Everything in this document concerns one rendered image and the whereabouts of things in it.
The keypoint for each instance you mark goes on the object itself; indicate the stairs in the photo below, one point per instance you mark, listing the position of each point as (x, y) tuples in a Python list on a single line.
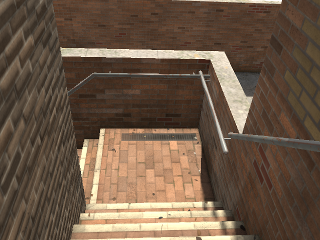
[(203, 220), (87, 160)]

